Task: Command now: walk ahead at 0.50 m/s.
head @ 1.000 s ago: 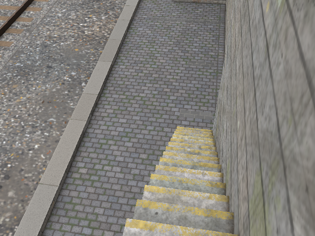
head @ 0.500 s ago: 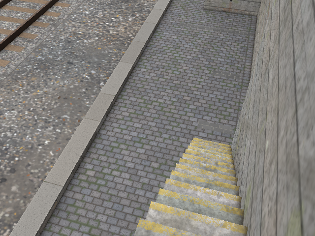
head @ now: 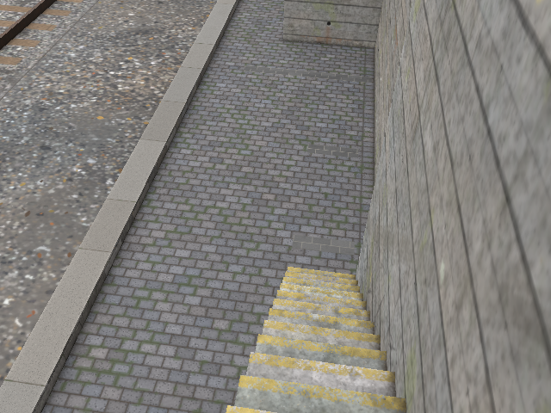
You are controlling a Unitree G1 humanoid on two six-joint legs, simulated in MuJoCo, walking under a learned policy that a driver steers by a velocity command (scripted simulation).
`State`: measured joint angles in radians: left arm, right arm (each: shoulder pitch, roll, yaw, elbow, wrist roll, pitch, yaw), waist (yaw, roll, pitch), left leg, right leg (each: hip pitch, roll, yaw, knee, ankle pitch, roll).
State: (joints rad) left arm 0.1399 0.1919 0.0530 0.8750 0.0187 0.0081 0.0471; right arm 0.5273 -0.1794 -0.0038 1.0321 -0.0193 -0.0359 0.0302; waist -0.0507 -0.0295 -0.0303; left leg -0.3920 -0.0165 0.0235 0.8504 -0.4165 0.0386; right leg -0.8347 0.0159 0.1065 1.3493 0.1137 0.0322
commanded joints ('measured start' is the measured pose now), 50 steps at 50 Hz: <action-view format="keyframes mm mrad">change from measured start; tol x64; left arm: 1 -88 101 28 -112 9 -9 -10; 13 -81 131 28 -95 -92 -36 -49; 18 833 358 77 181 213 -95 -148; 50 429 79 11 105 -52 -74 -8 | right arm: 1 -103 -158 -31 -129 17 -30 -8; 50 -78 -111 -25 -114 60 -3 -21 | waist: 1 8 172 147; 50 40 0 31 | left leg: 1 25 252 -474 -294 -228 188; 14 28 188 -255 3 -255 102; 20 -954 4 -82 1546 -227 -74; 35 -1195 229 -151 409 527 -71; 50 567 114 -35 -685 909 42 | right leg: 1 -189 -24 103 -108 129 2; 20 1233 -320 393 -707 356 -56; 22 921 -443 676 -1011 -631 -274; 28 -76 -115 111 -973 -589 -195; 34 839 -243 374 -739 -141 -241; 50 160 25 23 276 -177 -217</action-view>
